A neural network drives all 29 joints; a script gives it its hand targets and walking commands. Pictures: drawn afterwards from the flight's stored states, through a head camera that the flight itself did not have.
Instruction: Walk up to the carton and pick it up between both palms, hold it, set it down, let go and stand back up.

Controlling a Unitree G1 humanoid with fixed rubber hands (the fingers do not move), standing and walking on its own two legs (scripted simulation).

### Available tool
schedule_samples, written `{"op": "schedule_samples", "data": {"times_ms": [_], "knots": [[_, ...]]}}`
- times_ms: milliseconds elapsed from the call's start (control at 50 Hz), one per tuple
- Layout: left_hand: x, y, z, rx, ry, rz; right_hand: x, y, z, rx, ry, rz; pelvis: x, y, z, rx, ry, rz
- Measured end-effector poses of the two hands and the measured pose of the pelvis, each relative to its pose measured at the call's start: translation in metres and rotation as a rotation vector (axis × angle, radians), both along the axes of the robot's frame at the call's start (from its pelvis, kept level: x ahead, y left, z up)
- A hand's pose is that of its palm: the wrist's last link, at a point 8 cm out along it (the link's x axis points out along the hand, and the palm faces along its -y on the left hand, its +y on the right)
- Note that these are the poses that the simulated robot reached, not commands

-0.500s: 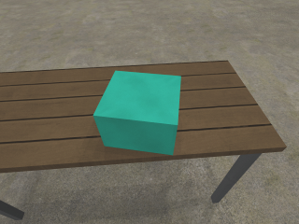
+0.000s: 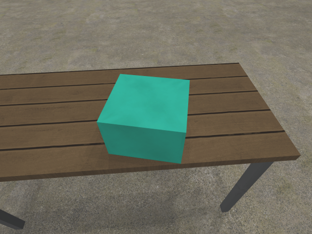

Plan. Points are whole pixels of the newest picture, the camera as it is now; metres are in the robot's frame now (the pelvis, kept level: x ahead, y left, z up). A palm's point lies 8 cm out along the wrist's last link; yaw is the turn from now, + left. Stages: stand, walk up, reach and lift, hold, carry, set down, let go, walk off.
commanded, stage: stand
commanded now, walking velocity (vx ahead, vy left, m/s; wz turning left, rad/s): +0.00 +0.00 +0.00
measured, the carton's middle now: (149, 116) +0.46 +0.03 +0.02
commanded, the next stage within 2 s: none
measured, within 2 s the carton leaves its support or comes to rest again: neither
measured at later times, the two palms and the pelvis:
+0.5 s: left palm out of the picture +0.00 +0.24 -0.14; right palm out of the picture -0.01 -0.23 -0.14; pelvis +0.01 +0.00 +0.00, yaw +0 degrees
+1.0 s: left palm out of the picture +0.00 +0.23 -0.14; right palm out of the picture +0.00 -0.23 -0.14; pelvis +0.01 +0.00 +0.00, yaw +0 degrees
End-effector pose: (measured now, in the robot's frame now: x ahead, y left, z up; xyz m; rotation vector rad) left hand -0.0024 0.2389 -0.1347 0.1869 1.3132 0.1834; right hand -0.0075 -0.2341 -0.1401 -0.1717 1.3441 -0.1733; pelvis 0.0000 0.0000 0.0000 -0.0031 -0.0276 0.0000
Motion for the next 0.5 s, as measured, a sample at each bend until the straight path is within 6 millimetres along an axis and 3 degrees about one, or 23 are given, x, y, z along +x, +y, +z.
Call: {"op": "schedule_samples", "data": {"times_ms": [500], "knots": [[0.0014,-0.0027,-0.0020,-0.008,0.024,0.007,0.0021,0.0046,-0.0006,0.004,0.018,-0.006,0.0054,0.0012,0.0007,0.000,0.003,0.000]]}}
